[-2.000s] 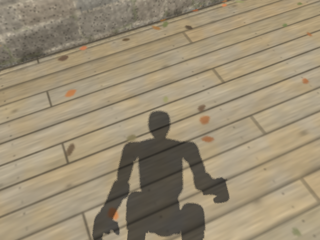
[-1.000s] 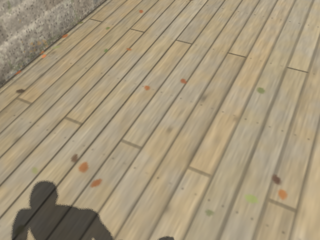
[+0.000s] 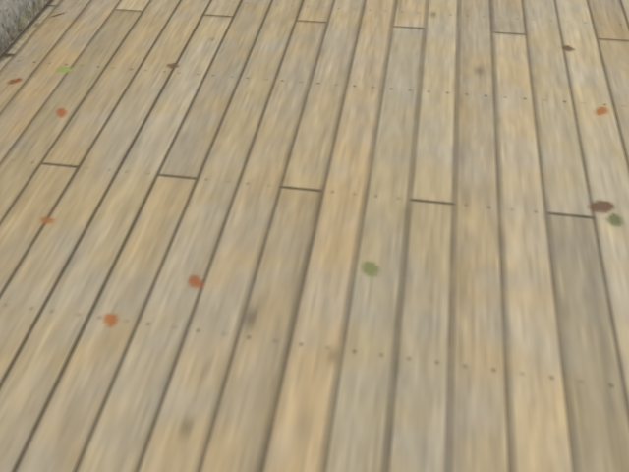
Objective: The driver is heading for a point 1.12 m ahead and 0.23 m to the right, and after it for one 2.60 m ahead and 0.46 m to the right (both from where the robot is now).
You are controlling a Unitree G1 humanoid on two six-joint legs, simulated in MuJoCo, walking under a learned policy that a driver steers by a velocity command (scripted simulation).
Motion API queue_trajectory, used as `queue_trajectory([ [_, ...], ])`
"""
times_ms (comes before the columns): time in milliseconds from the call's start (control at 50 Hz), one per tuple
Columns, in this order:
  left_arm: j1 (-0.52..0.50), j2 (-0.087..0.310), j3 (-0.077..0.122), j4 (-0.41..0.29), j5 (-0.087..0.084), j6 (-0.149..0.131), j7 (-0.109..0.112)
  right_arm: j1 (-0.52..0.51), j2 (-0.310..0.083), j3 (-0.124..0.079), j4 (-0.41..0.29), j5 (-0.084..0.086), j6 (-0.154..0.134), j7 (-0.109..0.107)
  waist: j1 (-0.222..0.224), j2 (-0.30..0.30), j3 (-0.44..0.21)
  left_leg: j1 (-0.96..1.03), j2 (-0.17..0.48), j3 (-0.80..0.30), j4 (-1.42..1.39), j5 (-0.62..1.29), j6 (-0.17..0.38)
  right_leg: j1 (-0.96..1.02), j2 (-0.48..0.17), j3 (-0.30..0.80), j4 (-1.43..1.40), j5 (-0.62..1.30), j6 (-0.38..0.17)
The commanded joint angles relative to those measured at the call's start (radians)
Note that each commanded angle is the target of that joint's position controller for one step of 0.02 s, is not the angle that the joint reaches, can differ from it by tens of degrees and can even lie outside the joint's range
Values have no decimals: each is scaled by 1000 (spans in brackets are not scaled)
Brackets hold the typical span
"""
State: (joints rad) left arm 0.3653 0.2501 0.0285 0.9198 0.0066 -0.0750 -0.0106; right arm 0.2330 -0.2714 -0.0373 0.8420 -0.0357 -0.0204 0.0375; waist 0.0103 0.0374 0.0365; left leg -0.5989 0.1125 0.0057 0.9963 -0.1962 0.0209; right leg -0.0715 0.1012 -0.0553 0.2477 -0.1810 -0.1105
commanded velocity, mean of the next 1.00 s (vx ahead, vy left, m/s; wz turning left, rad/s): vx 0.50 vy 0.00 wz -0.24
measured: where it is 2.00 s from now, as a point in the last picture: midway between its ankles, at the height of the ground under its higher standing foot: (408, 268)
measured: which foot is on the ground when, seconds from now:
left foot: up 0.00-0.26, down 0.28-0.84, up 0.86-1.00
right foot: down 0.00-0.30, up 0.32-0.80, down 0.82-1.00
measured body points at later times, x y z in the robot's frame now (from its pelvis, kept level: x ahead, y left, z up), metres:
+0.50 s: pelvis +0.28 +0.05 +0.00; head +0.30 +0.06 +0.45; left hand +0.35 +0.31 -0.15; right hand +0.31 -0.22 -0.13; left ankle +0.29 +0.11 -0.75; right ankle +0.29 -0.10 -0.67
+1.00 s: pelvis +0.55 -0.02 -0.01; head +0.58 -0.03 +0.44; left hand +0.69 +0.23 -0.14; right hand +0.57 -0.30 -0.14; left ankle +0.55 +0.13 -0.66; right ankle +0.56 -0.06 -0.75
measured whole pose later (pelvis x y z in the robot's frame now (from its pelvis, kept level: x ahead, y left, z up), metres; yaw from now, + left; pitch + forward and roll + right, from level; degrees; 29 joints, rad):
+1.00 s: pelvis +0.55 -0.02 -0.01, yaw -17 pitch +0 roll +0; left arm 0.25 0.27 0.07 0.93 0.00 -0.04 0.00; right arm 0.21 -0.24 -0.03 0.86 -0.03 -0.07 0.00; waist 0.00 0.01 0.07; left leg -0.47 0.09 0.00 1.17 -0.34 0.00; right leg -0.23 0.15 -0.03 0.40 -0.17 -0.15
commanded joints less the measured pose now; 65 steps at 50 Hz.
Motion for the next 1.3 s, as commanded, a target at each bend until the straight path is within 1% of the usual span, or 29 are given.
queue_trajectory([
  [20, 17, 104, 19, -25, -3, -17, 2, -56, -45, -8, -66, 2, -4, 3, -10, -89, 51, -73, 8, 23, -96, 118, -19, -21, -252, 158, -143, 322, -97],
  [100, 87, 114, 17, 18, 1, -19, 6, -191, -27, 7, -106, 8, -11, 3, 29, -88, 62, -48, -26, 58, -278, 211, -6, 47, -256, 124, -129, 423, -78],
  [180, 132, 129, 16, 59, 13, -12, 20, -273, -42, 9, -141, 8, -19, -1, 40, -86, 76, -41, -60, 68, -387, 159, 40, 179, -303, 129, -84, 530, -80],
  [220, 102, 145, 19, 65, 18, -11, 27, -221, -55, 3, -128, 8, -26, -8, 1, -96, 48, 62, -101, 84, -428, 76, 75, 211, -310, 109, 4, 744, -63],
  [260, 75, 160, 22, 70, 21, -5, 28, 4, -88, -16, -53, 5, -38, -26, -97, -93, -75, 334, -162, 104, -501, 45, 115, 192, -278, 76, 272, 920, -35],
  [280, 67, 148, 16, 59, 14, -6, 27, 183, -131, -33, -1, -13, -47, -39, -167, -62, -178, 602, -75, 14, -518, 53, 155, 30, -242, 54, 505, 718, -19],
  [300, 163, 48, -6, 27, -19, -10, 16, 293, -255, -67, 13, -36, -48, -49, -142, 138, -327, 922, 236, -432, -543, -40, 276, -317, -92, -10, 907, 182, 28],
  [320, 165, 103, 13, 46, 1, -10, 15, 255, -224, -63, 19, 3, -36, -34, -121, 126, -350, 916, 307, -722, -695, -44, 326, -480, 1, 104, 1073, -332, 21],
  [340, 78, 127, 24, 23, 13, -8, 15, 131, -181, -54, 6, 27, -32, -31, -69, 50, -161, 756, 265, -561, -718, -120, 294, -549, -77, 142, 1089, -248, 12],
  [360, 22, 115, 20, 9, 15, -12, 9, 53, -111, -37, -7, 27, -36, -26, -49, -3, -62, 612, 227, -440, -764, -96, 269, -539, -118, 129, 1032, -172, 11],
  [380, 3, 90, 19, 9, 13, -7, 5, 25, -73, -26, -1, 23, -43, -24, -22, -8, -5, 515, 176, -343, -802, -45, 232, -502, -152, 119, 966, -136, 13],
  [400, 13, 76, 16, 11, 25, 7, 1, 18, -50, -18, 14, 25, -50, -27, 7, 14, 17, 442, 133, -270, -826, 17, 202, -450, -172, 114, 916, -116, 25],
  [440, 37, 44, 10, 29, 28, 30, -11, 53, -47, -17, 37, 19, -70, -28, 19, 18, 5, 404, 114, -177, -854, 120, 189, -406, -167, 104, 898, -87, 39],
  [500, -63, 42, 13, -3, 19, 43, -19, 106, -72, -24, 70, 19, -87, -28, 13, 15, 42, 427, 100, -72, -897, 172, 169, -513, -180, 110, 829, 16, 53],
  [600, -248, 18, 4, -65, 16, 36, -29, 155, -56, -14, 96, 24, -90, -35, -24, 21, 67, 487, 62, 72, -897, 307, 119, -560, -166, 55, 566, 206, 66],
  [700, -383, 9, -8, -122, 22, 33, -38, 240, -69, -13, 140, 19, -83, -57, -63, 21, 80, 652, 111, 135, -843, 492, 110, -552, -142, -38, 381, 194, 31],
  [760, -339, 29, 3, -121, 28, 34, -35, 223, -95, -18, 145, 13, -68, -71, -25, 48, 37, 747, 138, 177, -693, 844, 100, -467, -80, -83, 344, 49, -24],
  [800, -192, 62, 24, -81, 30, 30, -28, 205, -122, -25, 140, 8, -52, -74, 38, 65, -55, 746, 143, 202, -441, 1009, 95, -296, -12, -104, 312, -42, -76],
  [820, -47, 96, 44, -38, 39, 23, -22, 191, -130, -26, 130, 12, -45, -73, 105, 42, -131, 646, 132, 218, -227, 897, 78, -94, -6, -68, 236, -17, -115],
  [840, 97, 185, 76, -14, 52, 23, -7, 183, -105, -19, 90, 16, -49, -67, 160, -60, -240, 423, 99, 227, 91, 532, 52, 154, -203, 191, 211, -100, -182],
  [860, 50, 260, 99, -43, 28, 41, 0, 192, -37, -13, 22, 37, -61, -43, 87, -313, -316, -19, -163, 154, 467, -334, -10, 416, -463, 773, 81, -60, -356],
  [880, 46, 239, 96, -33, 5, 52, 2, 78, -114, -25, 2, 21, -71, -41, 110, -101, -251, -147, -105, -27, 477, -274, 8, 388, -432, 705, 51, 20, -330],
  [920, -52, 148, 77, -31, 1, 46, 10, 38, -88, -19, -13, 31, -92, -39, 32, 5, -53, -99, -22, -37, 301, -143, 7, 124, -364, 481, 9, 220, -248],
  [940, -84, 125, 69, -32, -3, 39, 14, 31, -82, -21, -17, 13, -76, -39, -4, 14, -20, -43, 0, -43, 229, -140, -7, 34, -310, 412, -3, 285, -215],
  [980, -102, 114, 61, -38, -9, 20, 16, 66, -61, -17, -15, -13, -36, -33, -41, -16, -29, 39, 4, -33, 154, -133, -37, -46, -253, 343, -22, 349, -197],
  [1040, -57, 159, 71, -31, -8, 7, 11, -3, -51, -15, -52, -13, -11, -24, -34, -45, -10, 13, 3, -3, 39, -55, -70, -97, -214, 314, -52, 346, -188],
  [1200, 100, 164, 72, -16, 1, 17, 15, -291, -62, -5, -167, 2, -16, -17, 78, -91, 12, -92, -48, -4, -274, 165, -67, 62, -200, 368, -4, 390, -128],
  [1260, 120, 163, 69, -10, 9, 16, 26, -327, -66, 2, -192, 6, -29, -12, 86, -106, 17, -45, -70, 3, -379, 165, -35, 121, -226, 377, 29, 456, -110],
  [1300, 86, 173, 67, -14, 12, 10, 33, -250, -82, -4, -177, 6, -38, -14, 40, -117, 9, 104, -91, 4, -453, 128, 3, 104, -242, 372, 64, 539, -74],
])
Velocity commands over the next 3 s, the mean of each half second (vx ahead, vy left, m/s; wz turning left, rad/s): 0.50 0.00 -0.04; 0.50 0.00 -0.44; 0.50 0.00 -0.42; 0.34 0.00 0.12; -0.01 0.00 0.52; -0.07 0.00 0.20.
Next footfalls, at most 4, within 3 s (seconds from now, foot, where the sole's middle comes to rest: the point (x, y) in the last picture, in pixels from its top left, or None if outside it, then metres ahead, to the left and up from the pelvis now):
0.28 left None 0.33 0.11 -0.78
0.82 right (377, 421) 0.60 -0.07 -0.78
1.36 left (353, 287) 0.96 -0.03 -0.78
1.84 right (459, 249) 1.08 -0.32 -0.78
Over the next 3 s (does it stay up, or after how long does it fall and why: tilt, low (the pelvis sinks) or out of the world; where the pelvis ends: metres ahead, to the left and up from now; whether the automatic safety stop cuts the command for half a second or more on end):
stays up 0.91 -0.19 0.00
